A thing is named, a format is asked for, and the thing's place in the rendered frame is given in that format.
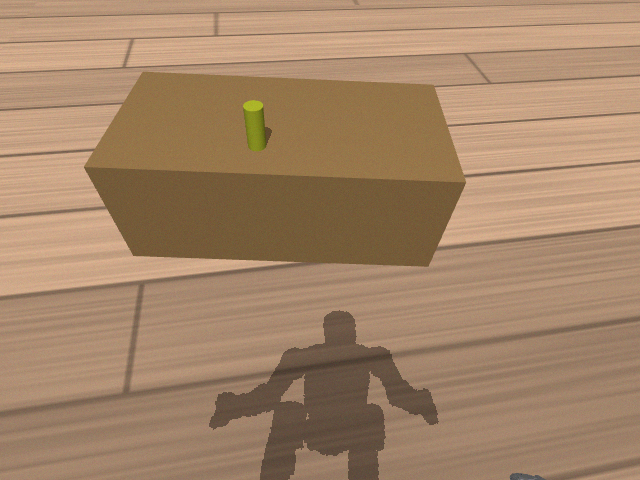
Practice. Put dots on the can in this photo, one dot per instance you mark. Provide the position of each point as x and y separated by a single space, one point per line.
255 125

